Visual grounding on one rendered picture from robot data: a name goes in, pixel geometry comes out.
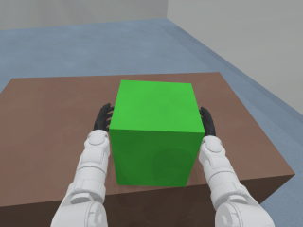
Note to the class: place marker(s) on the robot right upper arm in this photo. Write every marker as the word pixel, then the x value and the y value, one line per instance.
pixel 233 214

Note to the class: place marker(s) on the left robot hand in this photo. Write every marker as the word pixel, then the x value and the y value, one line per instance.
pixel 101 122

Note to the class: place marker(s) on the carton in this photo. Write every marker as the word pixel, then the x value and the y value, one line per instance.
pixel 156 132

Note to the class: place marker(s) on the left robot forearm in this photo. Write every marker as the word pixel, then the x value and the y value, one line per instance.
pixel 89 181

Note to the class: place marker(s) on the robot left upper arm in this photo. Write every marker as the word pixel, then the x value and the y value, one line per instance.
pixel 84 214

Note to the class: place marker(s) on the right robot hand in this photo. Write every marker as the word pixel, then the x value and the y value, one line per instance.
pixel 207 122

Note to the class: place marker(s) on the right robot forearm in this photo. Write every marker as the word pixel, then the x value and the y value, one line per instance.
pixel 220 175

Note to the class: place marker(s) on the pedestal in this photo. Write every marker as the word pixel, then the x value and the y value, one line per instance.
pixel 44 123

